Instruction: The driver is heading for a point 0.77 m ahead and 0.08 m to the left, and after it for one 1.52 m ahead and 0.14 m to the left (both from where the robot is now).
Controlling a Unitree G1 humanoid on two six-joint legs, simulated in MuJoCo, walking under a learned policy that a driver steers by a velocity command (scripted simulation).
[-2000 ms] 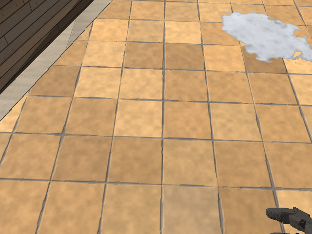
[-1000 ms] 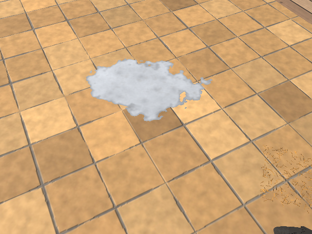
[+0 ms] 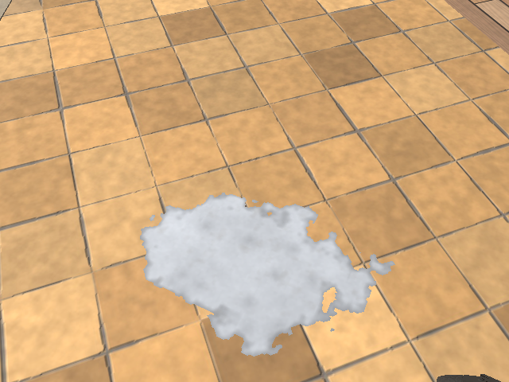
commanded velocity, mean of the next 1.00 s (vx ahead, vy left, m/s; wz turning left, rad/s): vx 0.25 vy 0.00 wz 0.24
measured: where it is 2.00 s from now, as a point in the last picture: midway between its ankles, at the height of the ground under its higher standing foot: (237, 295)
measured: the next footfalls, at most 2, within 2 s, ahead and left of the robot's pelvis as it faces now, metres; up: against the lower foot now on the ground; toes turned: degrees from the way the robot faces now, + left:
left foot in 0.02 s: +0.18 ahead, +0.10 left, +0.00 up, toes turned +2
right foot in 0.46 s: +0.47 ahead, -0.07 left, +0.00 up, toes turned +14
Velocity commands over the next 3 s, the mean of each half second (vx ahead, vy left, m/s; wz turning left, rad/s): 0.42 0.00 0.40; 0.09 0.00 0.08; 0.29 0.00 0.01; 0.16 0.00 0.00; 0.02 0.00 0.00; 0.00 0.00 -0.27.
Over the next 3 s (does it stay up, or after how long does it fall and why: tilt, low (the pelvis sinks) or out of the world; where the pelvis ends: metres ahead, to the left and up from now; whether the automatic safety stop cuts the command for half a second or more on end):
stays up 0.69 0.09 0.00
